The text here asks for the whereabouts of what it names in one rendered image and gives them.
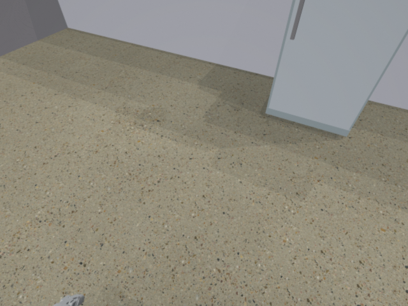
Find handle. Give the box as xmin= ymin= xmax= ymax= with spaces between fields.
xmin=290 ymin=0 xmax=305 ymax=40

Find fridge door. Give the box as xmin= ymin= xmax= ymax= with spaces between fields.
xmin=269 ymin=0 xmax=408 ymax=130

